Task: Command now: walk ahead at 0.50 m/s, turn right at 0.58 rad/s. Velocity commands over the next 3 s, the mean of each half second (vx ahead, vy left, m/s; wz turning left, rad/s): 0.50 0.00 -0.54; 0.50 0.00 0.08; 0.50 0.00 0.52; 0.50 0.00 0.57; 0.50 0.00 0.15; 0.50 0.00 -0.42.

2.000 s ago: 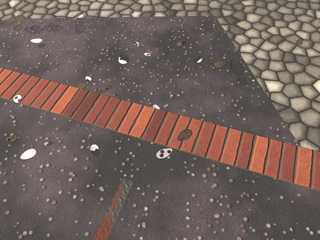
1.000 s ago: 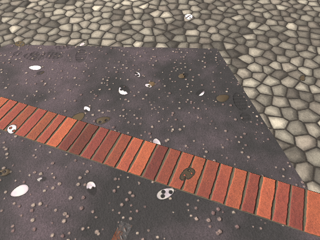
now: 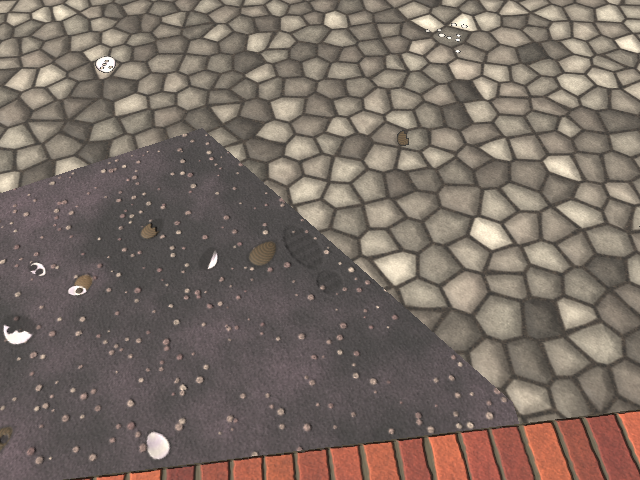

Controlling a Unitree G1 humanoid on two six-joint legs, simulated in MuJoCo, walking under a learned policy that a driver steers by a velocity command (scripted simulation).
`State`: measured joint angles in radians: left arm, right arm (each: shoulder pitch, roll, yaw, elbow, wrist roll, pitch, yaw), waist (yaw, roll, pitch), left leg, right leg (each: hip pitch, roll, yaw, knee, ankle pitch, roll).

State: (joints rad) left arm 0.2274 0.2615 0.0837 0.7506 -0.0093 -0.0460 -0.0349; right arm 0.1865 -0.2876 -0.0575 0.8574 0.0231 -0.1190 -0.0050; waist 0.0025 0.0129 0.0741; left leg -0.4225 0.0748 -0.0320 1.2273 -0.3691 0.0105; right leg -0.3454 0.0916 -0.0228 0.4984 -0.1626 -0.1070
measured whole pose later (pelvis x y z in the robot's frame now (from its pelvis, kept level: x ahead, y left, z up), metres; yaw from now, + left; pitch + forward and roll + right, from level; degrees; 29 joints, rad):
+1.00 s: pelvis +0.50 -0.08 +0.00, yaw -10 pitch +2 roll -1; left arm 0.30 0.24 0.07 0.75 -0.01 -0.10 -0.05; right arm 0.29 -0.30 -0.06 0.79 0.03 -0.04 0.01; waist -0.01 0.04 -0.03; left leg -0.55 0.04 -0.05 1.18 -0.36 0.05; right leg -0.28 -0.01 -0.09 0.55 -0.31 -0.02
